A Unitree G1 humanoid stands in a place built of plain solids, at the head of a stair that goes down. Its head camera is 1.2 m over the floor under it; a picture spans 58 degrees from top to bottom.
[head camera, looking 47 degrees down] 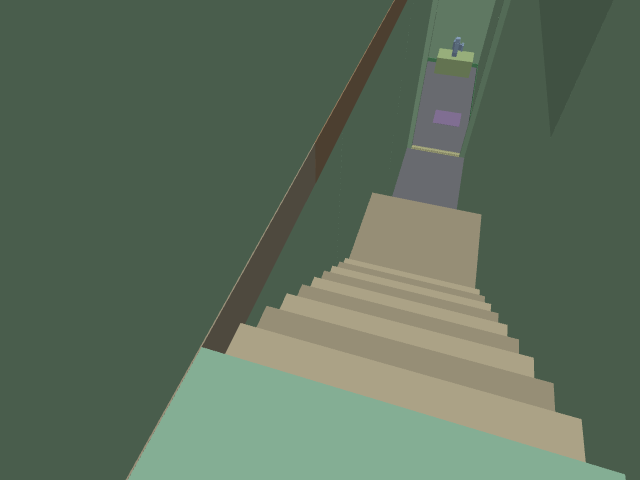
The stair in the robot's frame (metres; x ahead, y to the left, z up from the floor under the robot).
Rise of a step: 0.20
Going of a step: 0.22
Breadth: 1.29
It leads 17 degrees to the right of straight ahead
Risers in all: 10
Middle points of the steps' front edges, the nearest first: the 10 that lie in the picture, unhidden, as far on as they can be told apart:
0.49 -0.20 0.00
0.71 -0.27 -0.20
0.92 -0.33 -0.40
1.13 -0.40 -0.60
1.34 -0.47 -0.80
1.55 -0.53 -1.00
1.76 -0.60 -1.20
1.97 -0.67 -1.40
2.18 -0.73 -1.60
2.40 -0.80 -1.80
